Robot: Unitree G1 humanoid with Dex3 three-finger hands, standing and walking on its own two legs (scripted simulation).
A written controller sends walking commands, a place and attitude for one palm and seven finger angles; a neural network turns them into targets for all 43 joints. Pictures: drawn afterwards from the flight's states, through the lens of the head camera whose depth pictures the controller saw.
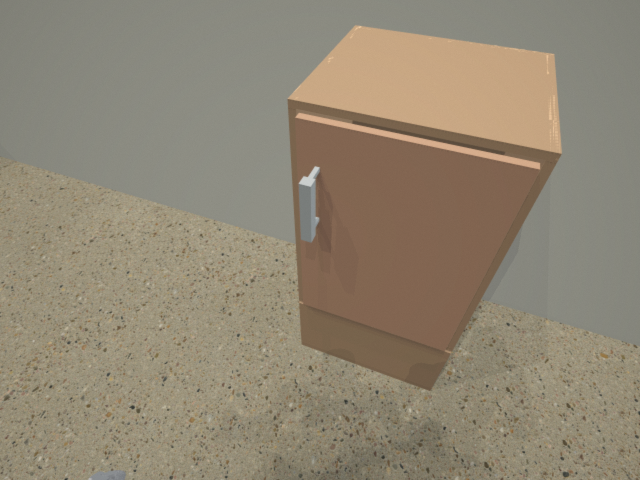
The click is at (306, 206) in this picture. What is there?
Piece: cupboard door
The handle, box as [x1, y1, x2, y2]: [299, 166, 319, 242]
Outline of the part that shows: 315,166 307,177 303,176 299,182 301,239 310,242 315,234 315,226 318,222 318,218 315,216 314,178 319,171 319,167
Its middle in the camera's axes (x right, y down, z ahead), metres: -0.02 -0.07 +0.78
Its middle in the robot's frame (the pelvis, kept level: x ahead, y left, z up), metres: +0.62 +0.06 -0.05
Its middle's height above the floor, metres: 0.72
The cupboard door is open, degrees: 0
